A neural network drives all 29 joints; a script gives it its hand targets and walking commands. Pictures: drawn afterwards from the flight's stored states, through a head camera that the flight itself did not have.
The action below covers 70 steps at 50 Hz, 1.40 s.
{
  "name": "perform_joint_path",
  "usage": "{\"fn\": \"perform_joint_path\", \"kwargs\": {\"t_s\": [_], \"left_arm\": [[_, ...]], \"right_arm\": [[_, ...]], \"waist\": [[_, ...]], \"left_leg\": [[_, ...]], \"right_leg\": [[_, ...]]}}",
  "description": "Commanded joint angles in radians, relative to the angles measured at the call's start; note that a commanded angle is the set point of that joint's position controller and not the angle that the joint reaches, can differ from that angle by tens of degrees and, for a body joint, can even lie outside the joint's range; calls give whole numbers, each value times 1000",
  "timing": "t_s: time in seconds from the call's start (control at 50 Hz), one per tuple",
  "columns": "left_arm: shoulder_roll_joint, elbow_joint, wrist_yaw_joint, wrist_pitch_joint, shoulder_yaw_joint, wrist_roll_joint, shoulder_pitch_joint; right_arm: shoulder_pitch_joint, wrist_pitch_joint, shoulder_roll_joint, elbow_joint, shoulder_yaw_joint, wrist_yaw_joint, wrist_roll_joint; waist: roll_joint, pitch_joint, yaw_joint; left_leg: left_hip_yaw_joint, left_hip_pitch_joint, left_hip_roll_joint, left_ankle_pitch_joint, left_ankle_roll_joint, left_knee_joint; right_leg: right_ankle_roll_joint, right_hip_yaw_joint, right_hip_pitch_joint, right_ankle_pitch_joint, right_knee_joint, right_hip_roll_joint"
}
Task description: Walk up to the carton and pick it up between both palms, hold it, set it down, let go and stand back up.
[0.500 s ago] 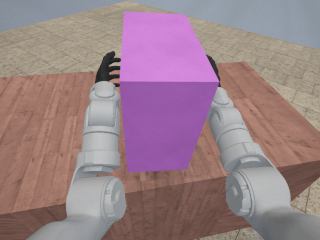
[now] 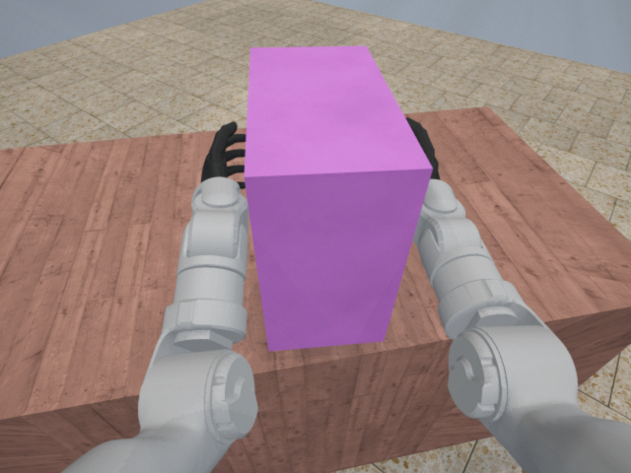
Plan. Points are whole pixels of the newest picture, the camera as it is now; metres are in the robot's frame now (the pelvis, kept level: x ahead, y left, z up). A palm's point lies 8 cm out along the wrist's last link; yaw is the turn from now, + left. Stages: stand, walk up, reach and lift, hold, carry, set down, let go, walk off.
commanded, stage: set down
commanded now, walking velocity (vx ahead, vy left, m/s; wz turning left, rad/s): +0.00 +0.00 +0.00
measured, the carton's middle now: (318, 196) +0.44 -0.02 +0.13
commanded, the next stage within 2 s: none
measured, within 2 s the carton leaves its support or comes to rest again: rests again in 1.22 s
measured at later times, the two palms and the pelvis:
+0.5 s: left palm (236, 201) +0.42 +0.09 +0.15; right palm (428, 198) +0.40 -0.16 +0.15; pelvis +0.00 -0.01 +0.00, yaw +0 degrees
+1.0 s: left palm (236, 214) +0.42 +0.09 +0.13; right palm (422, 211) +0.40 -0.16 +0.12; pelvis +0.01 +0.00 +0.00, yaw -1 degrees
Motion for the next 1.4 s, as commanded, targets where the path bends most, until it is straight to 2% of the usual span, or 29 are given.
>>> {"fn": "perform_joint_path", "kwargs": {"t_s": [0.0, 0.04, 0.08, 0.12, 0.16, 0.2, 0.24, 0.3, 0.32, 0.36, 0.4, 0.44, 0.54, 0.62, 0.66, 0.72, 0.78, 0.82, 0.86, 0.9, 0.94, 0.98, 1.02, 1.04, 1.08, 1.14, 1.18, 1.26, 1.38], "left_arm": [[-542, -28, -121, -62, -294, -113, -620], [-561, -36, -111, -80, -292, -105, -614], [-556, -53, -106, -101, -308, -119, -637], [-540, 10, -114, -104, -280, -100, -610], [-529, 19, -118, -108, -265, -91, -606], [-517, 22, -122, -110, -245, -83, -604], [-506, 39, -122, -115, -227, -66, -600], [-487, 54, -121, -132, -207, -67, -590], [-500, 24, -117, -144, -219, -76, -615], [-494, 36, -110, -158, -208, -75, -642], [-517, 38, -98, -165, -222, -69, -630], [-500, 47, -98, -169, -208, -66, -628], [-483, 85, -113, -174, -163, -43, -561], [-481, 71, -115, -189, -161, -38, -549], [-490, 82, -113, -196, -167, -35, -526], [-515, 39, -105, -210, -217, -53, -547], [-546, 15, -85, -222, -268, -63, -534], [-568, 15, -79, -221, -280, -62, -526], [-539, 56, -84, -210, -241, -49, -501], [-536, 69, -88, -204, -221, -38, -476], [-559, 65, -84, -207, -231, -50, -498], [-536, 89, -89, -203, -196, -23, -463], [-541, 61, -88, -208, -208, -37, -484], [-536, 72, -90, -209, -193, -32, -464], [-544, 69, -88, -215, -194, -25, -467], [-549, 72, -86, -221, -197, -10, -426], [-557, 51, -84, -226, -205, -10, -432], [-536, 92, -92, -226, -178, 8, -405], [-514, 107, -102, -229, -151, 16, -373]], "right_arm": [[-676, -79, 417, -185, 182, 109, -7], [-652, -87, 409, -165, 167, 115, -23], [-659, -96, 424, -167, 169, 115, -28], [-635, -92, 434, -145, 156, 111, -46], [-641, -95, 420, -123, 137, 110, -59], [-620, -92, 421, -97, 120, 116, -64], [-624, -94, 421, -94, 116, 127, -70], [-624, -107, 440, -131, 135, 130, -80], [-632, -113, 448, -123, 118, 131, -84], [-650, -121, 448, -123, 114, 136, -97], [-635, -130, 450, -116, 98, 145, -107], [-613, -125, 430, -93, 75, 149, -133], [-600, -133, 436, -116, 67, 149, -160], [-559, -147, 452, -97, 62, 150, -176], [-535, -154, 451, -94, 58, 153, -186], [-528, -172, 448, -102, 62, 157, -181], [-502, -189, 443, -93, 64, 164, -182], [-517, -196, 438, -100, 68, 166, -174], [-520, -188, 441, -103, 77, 167, -177], [-510, -183, 424, -104, 74, 170, -179], [-548, -187, 408, -113, 58, 178, -175], [-505, -179, 412, -88, 53, 181, -187], [-496, -185, 415, -81, 35, 182, -203], [-491, -186, 418, -90, 38, 181, -208], [-482, -188, 401, -68, 8, 184, -224], [-410, -190, 415, -39, 4, 193, -236], [-428, -199, 422, -80, 2, 199, -239], [-411, -195, 421, -76, -7, 204, -260], [-401, -197, 420, -93, -6, 204, -274]], "waist": [[28, -482, -2], [51, -511, 2], [35, -545, -9], [32, -478, -4], [45, -479, -9], [28, -456, -5], [46, -436, 7], [13, -482, 31], [22, -520, 19], [26, -528, 32], [38, -531, 24], [13, -499, 18], [-6, -514, 36], [-7, -535, 25], [2, -510, 21], [40, -540, 7], [68, -576, 0], [87, -577, 9], [37, -522, 26], [26, -494, 28], [53, -512, 28], [24, -448, 42], [20, -471, 22], [8, -459, 31], [26, -459, 15], [36, -474, 12], [51, -497, 23], [28, -418, 26], [4, -400, 40]], "left_leg": [[20, 24, -23, 183, -17, -34], [13, 54, -20, 235, -30, -21], [14, 47, -21, 241, -25, -12], [19, -5, -25, 191, -16, -25], [14, -21, -23, 162, -11, -37], [18, -33, -22, 139, -9, -49], [25, -46, -27, 143, -6, -51], [33, -81, -28, 139, 12, -55], [25, -77, -26, 143, 5, -57], [29, -85, -23, 129, 6, -57], [33, -71, -20, 127, -5, -51], [32, -69, -13, 108, -4, -58], [35, -120, -20, 92, 15, -67], [38, -123, -17, 121, 11, -67], [37, -116, -17, 122, 8, -65], [32, -97, -10, 184, -13, -49], [27, -22, -3, 242, -36, -22], [25, -39, 1, 264, -45, -10], [29, -72, -1, 214, -33, -23], [31, -87, -2, 191, -24, -34], [26, -85, 0, 178, -28, -34], [36, -100, 0, 156, -18, -45], [32, -77, 2, 179, -26, -42], [31, -83, -1, 179, -21, -43], [31, -64, 3, 172, -25, -45], [36, -31, 4, 201, -32, -43], [41, -42, 4, 197, -29, -44], [42, -91, 9, 114, -18, -65], [47, -123, 6, 85, 3, -78]], "right_leg": [[106, 7, 195, 351, 29, -19], [109, -2, 188, 398, 41, -15], [114, 3, 198, 446, 46, -16], [118, 17, 230, 440, 46, -30], [118, 19, 223, 442, 47, -33], [122, 13, 214, 415, 45, -34], [118, 20, 211, 396, 42, -38], [131, 30, 257, 445, 49, -47], [126, 27, 260, 459, 56, -45], [126, 23, 253, 438, 56, -44], [117, 18, 229, 417, 54, -43], [118, 12, 204, 382, 47, -38], [128, 33, 265, 454, 54, -55], [130, 33, 283, 532, 68, -55], [124, 34, 286, 520, 63, -55], [116, 23, 261, 552, 73, -44], [101, 5, 210, 550, 70, -31], [95, 5, 205, 551, 78, -32], [105, 6, 211, 527, 74, -33], [110, 9, 221, 522, 72, -34], [101, 5, 189, 486, 71, -32], [102, 13, 193, 450, 63, -37], [102, 9, 185, 455, 63, -32], [102, 14, 190, 458, 59, -35], [100, 8, 180, 448, 54, -34], [93, 7, 155, 442, 44, -32], [94, 5, 161, 442, 49, -33], [90, 14, 169, 358, 41, -43], [98, 30, 197, 377, 44, -55]]}}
